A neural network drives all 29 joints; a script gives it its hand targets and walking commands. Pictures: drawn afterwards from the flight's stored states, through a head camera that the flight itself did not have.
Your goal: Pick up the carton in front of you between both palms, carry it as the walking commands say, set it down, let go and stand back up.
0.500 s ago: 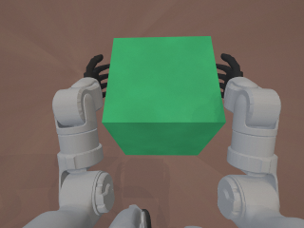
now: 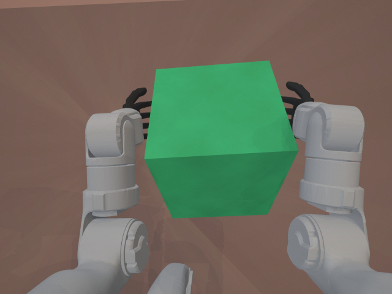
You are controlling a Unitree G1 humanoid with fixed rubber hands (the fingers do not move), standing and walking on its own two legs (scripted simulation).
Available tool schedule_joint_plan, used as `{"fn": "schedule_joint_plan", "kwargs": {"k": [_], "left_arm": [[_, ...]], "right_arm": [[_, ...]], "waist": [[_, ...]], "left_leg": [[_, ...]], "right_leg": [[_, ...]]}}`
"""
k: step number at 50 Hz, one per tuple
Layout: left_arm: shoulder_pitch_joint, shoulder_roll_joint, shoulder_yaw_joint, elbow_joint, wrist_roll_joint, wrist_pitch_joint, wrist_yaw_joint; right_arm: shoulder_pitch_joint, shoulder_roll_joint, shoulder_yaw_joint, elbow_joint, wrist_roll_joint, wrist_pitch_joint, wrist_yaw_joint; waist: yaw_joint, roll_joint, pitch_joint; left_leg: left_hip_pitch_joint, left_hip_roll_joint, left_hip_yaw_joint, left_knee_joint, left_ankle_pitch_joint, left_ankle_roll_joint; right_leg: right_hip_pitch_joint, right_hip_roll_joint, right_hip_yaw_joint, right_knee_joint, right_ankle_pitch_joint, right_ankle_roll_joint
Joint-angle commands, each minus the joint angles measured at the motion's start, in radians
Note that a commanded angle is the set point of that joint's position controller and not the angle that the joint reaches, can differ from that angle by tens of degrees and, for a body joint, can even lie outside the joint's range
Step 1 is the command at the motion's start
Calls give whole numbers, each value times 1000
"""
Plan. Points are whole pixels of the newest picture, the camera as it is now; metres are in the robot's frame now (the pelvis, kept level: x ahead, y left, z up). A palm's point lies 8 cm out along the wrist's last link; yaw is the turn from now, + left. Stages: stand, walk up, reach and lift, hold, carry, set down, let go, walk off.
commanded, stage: carry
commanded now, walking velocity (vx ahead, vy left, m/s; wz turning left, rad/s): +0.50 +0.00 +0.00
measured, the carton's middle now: (216, 147) +0.38 +0.03 +0.07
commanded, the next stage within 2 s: none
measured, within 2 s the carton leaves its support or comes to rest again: neither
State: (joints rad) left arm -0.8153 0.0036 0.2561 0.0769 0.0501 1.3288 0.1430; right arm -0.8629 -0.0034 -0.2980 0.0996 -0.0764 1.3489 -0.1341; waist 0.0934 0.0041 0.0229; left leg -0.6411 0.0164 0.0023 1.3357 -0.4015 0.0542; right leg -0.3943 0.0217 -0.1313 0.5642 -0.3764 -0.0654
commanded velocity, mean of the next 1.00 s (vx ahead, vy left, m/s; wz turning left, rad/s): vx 0.50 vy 0.00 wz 0.00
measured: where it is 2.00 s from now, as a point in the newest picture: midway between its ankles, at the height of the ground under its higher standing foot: (227, 99)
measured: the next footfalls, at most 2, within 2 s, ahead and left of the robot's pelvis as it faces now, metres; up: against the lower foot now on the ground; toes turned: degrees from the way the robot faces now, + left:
left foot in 0.22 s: +0.33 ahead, +0.12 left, +0.03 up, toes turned +5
right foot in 0.60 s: +0.56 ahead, -0.09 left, +0.06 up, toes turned -7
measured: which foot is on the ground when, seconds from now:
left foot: up 0.00-0.20, down 0.22-0.64, up 0.66-1.00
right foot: down 0.00-0.24, up 0.26-0.58, down 0.60-1.00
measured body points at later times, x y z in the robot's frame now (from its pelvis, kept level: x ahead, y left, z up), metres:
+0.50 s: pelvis +0.31 +0.03 +0.04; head +0.37 +0.03 +0.49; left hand +0.72 +0.14 +0.19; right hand +0.69 -0.16 +0.19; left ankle +0.28 +0.11 -0.69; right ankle +0.38 -0.10 -0.62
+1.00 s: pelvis +0.63 +0.01 +0.07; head +0.66 +0.00 +0.51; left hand +1.02 +0.17 +0.23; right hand +1.03 -0.13 +0.24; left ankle +0.77 +0.10 -0.63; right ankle +0.52 -0.09 -0.67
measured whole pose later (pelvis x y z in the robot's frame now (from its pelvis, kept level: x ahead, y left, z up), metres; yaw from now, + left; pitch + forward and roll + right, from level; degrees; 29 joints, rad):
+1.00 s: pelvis +0.63 +0.01 +0.07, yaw -1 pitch +5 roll +1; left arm -0.87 0.01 0.28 0.12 0.04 1.31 0.15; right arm -0.88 0.00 -0.30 0.10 -0.09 1.34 -0.13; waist 0.07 -0.02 -0.05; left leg -0.67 0.01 0.13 0.72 -0.32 0.06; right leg -0.15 -0.03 -0.10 0.49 -0.54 0.00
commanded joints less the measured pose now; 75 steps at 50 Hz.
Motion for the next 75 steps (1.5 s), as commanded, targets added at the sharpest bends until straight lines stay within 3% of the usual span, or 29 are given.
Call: {"fn": "schedule_joint_plan", "kwargs": {"k": [1, 8, 11, 12, 13, 14, 16, 17, 27, 30, 31, 32, 33, 36, 41, 47, 50, 51, 52, 53, 56, 58, 63, 67, 70, 71, 72, 73, 75], "left_arm": [[-939, -1134, -646, -213, -547, -22, -257], [-796, -1069, -624, -91, -486, -6, -263], [-759, -1072, -607, -20, -455, -10, -271], [-766, -1075, -602, -15, -443, -14, -273], [-783, -1087, -596, -35, -439, -14, -276], [-831, -1081, -600, -47, -430, -19, -272], [-806, -1073, -576, -62, -402, -26, -250], [-777, -1062, -561, -67, -382, -27, -237], [-665, -926, -557, -63, -276, -9, -180], [-665, -946, -560, 21, -300, -3, -201], [-638, -955, -551, 50, -313, -4, -211], [-654, -948, -545, 69, -317, -12, -218], [-671, -987, -551, 62, -345, -12, -226], [-855, -1105, -613, -74, -466, -20, -253], [-937, -1134, -631, -177, -544, -24, -259], [-825, -1076, -602, -71, -500, -4, -262], [-780, -1075, -583, 9, -467, -5, -269], [-781, -1073, -578, 25, -452, -9, -271], [-778, -1094, -563, 28, -442, -9, -273], [-808, -1084, -566, 14, -431, -13, -274], [-793, -1086, -543, -13, -391, -27, -245], [-749, -1070, -529, -41, -358, -33, -219], [-704, -992, -545, -101, -308, -34, -182], [-688, -958, -571, -65, -311, -12, -183], [-675, -960, -567, 19, -329, -1, -204], [-646, -966, -555, 54, -339, -2, -214], [-655, -951, -544, 74, -338, -9, -219], [-673, -988, -546, 68, -362, -9, -227], [-799, -1065, -585, -22, -436, -12, -246]], "right_arm": [[-704, 994, 554, -110, 339, -40, 175], [-628, 954, 592, -46, 307, -25, 173], [-604, 986, 596, 28, 333, -33, 196], [-601, 995, 597, 27, 346, -40, 205], [-642, 1001, 604, 13, 361, -55, 210], [-670, 1042, 622, -21, 391, -55, 218], [-776, 1113, 678, -132, 478, -59, 232], [-825, 1134, 701, -182, 516, -62, 236], [-767, 1055, 695, -157, 539, -34, 250], [-722, 1039, 670, -62, 501, -24, 255], [-740, 1026, 656, -43, 491, -23, 257], [-728, 1044, 635, -25, 479, -17, 260], [-742, 1037, 623, -11, 461, -18, 258], [-734, 1055, 572, -9, 418, -30, 235], [-710, 1012, 552, -70, 360, -38, 181], [-649, 963, 566, -17, 323, -20, 173], [-621, 989, 564, 63, 334, -24, 192], [-602, 1000, 564, 83, 347, -30, 199], [-614, 987, 557, 77, 349, -42, 206], [-640, 1036, 576, 70, 371, -50, 214], [-816, 1139, 660, -113, 498, -63, 238], [-877, 1167, 691, -188, 555, -68, 245], [-841, 1115, 695, -228, 574, -59, 250], [-758, 1057, 681, -147, 529, -38, 247], [-711, 1029, 659, -62, 491, -24, 247], [-724, 1011, 644, -42, 481, -22, 248], [-715, 1027, 626, -25, 471, -15, 251], [-734, 1018, 612, -12, 455, -16, 249], [-737, 1040, 581, -1, 432, -24, 237]], "waist": [[-32, -75, -540], [-14, -154, -471], [-145, -116, -598], [-194, 9, -688], [-207, 315, -713], [-191, 258, -649], [-195, 37, -571], [-183, 27, -562], [-160, 154, -497], [-60, 99, -567], [5, 23, -644], [-7, -286, -687], [-4, -283, -617], [-15, -14, -532], [-30, -87, -525], [-15, -148, -458], [-127, -138, -551], [-185, -62, -649], [-202, 227, -747], [-207, 297, -677], [-178, 15, -552], [-144, 57, -568], [-161, 98, -533], [-159, 149, -492], [-60, 100, -559], [2, 26, -644], [-6, -277, -697], [-1, -292, -618], [-2, -56, -558]], "left_leg": [[-201, 31, 0, -48, 13, -2], [3, -31, 165, -579, 78, -4], [558, -98, 230, -768, 171, 50], [839, 113, -116, -824, -42, 123], [998, 334, -634, -950, 70, 274], [998, 334, -692, -969, 216, 292], [907, 292, -465, -862, 495, 242], [871, 272, -394, -868, 497, 206], [691, 193, -50, -932, 498, 130], [519, 147, 90, -657, 724, 41], [340, 123, 103, -453, 499, 2], [34, -25, 90, -180, 88, -48], [-135, -71, -7, 4, -129, -36], [-226, 21, -48, 91, -38, -2], [-226, 34, 8, -71, 0, -9], [-18, -12, 151, -554, 83, -11], [448, -121, 269, -751, 158, 38], [747, -18, 117, -763, 112, 66], [976, 301, -478, -871, -73, 229], [981, 332, -735, -1012, 113, 287], [827, 282, -424, -875, 421, 219], [781, 244, -315, -907, 305, 163], [761, 237, -185, -961, 311, 184], [674, 197, -44, -949, 435, 132], [536, 152, 94, -667, 697, 44], [364, 127, 109, -463, 511, 2], [55, -10, 97, -188, 157, -51], [-134, -76, 8, -24, -126, -43], [-228, -3, -41, 134, -75, -11]], "right_leg": [[542, -284, 398, -166, 336, -170], [478, -223, 164, -157, 584, -116], [294, -180, 21, 180, 842, -18], [51, -144, 36, 401, 515, 27], [-245, 37, 72, 648, -74, 63], [-374, 37, 162, 832, -171, 44], [-465, -28, 180, 891, -100, 21], [-459, -46, 183, 836, -71, 17], [-194, -8, -15, 155, 60, 37], [286, 71, -114, -28, 155, -10], [545, -72, 98, -20, 23, -48], [714, -349, 675, -145, -18, -195], [713, -368, 832, -216, 124, -247], [596, -316, 527, -100, 431, -188], [540, -287, 391, -178, 289, -166], [449, -228, 175, -189, 496, -117], [319, -191, 24, 101, 856, -31], [148, -175, 21, 290, 646, 10], [-157, -51, 46, 595, 242, 69], [-342, 56, 123, 790, -152, 65], [-462, -50, 183, 881, -79, 21], [-409, -69, 174, 769, -39, 16], [-417, -79, 105, 485, -23, 47], [-210, -24, -16, 164, 80, 41], [244, 67, -129, -26, 149, -3], [518, -59, 63, -12, 43, -38], [699, -341, 639, -130, -52, -181], [710, -360, 822, -222, 107, -231], [644, -346, 611, -102, 388, -217]]}}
